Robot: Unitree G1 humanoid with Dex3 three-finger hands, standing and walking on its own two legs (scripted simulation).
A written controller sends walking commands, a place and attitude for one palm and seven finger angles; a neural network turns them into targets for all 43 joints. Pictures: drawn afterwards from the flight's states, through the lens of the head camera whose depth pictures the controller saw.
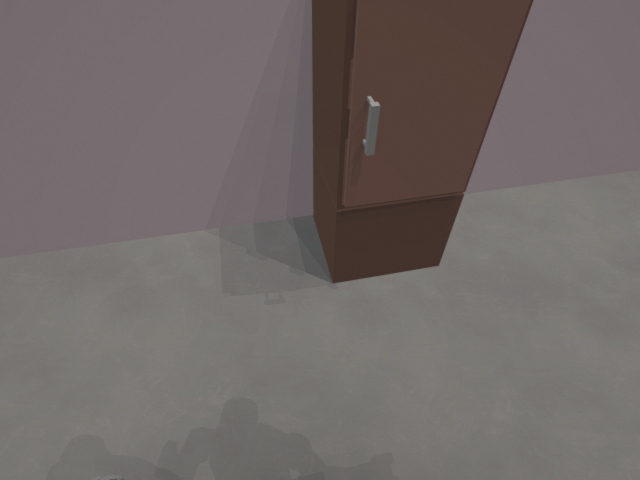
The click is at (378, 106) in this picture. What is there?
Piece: cupboard door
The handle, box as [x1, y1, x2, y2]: [363, 96, 379, 155]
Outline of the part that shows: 367,96 367,100 369,103 366,138 363,140 363,144 365,147 364,151 366,155 373,154 379,104 377,102 374,102 370,96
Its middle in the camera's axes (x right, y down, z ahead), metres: +0.13 -0.29 +1.01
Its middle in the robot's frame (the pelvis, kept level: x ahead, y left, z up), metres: +0.96 -0.08 -0.05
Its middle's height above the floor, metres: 0.72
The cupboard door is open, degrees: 0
